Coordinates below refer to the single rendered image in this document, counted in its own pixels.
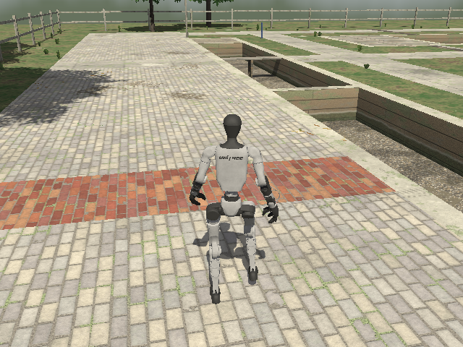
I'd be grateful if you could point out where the left robot hand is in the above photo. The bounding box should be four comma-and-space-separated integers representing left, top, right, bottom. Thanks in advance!
189, 192, 206, 205

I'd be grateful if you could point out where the robot left foot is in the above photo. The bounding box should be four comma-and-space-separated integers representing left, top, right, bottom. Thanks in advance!
210, 285, 221, 304

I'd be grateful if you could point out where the right robot hand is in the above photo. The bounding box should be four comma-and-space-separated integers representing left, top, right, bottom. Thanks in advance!
262, 205, 279, 223

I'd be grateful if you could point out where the robot left upper arm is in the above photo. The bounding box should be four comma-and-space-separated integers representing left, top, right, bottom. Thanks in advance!
195, 145, 217, 184

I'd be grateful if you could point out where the robot right upper arm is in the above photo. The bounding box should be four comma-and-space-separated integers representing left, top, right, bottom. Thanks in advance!
247, 146, 267, 187

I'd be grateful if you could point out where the robot left shin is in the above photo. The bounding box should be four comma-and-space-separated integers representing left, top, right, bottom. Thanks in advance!
209, 246, 220, 294

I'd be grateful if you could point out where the robot left forearm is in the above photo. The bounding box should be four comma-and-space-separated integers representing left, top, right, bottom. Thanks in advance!
190, 172, 202, 196

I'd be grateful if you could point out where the robot right forearm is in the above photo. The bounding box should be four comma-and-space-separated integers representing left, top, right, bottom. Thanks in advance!
260, 176, 276, 208

